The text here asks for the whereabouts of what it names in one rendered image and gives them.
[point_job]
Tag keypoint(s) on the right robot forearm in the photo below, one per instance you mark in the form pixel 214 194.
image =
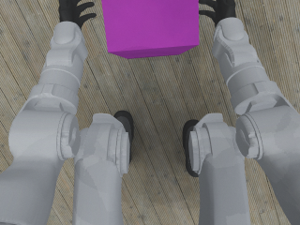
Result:
pixel 242 70

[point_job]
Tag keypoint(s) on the carton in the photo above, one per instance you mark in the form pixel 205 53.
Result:
pixel 150 28

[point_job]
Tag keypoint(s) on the robot right foot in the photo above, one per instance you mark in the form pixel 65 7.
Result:
pixel 188 126

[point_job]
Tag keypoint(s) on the robot right upper arm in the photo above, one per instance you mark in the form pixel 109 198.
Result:
pixel 272 137

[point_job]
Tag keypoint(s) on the left robot thigh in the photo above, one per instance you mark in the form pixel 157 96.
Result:
pixel 97 192

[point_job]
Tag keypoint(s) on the right robot hand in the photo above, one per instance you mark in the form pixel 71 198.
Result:
pixel 222 9

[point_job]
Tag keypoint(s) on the left robot forearm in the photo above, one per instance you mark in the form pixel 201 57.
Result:
pixel 61 76

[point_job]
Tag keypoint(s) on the robot left upper arm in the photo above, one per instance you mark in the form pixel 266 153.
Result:
pixel 40 142

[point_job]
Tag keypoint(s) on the left robot hand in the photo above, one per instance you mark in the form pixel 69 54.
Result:
pixel 70 12

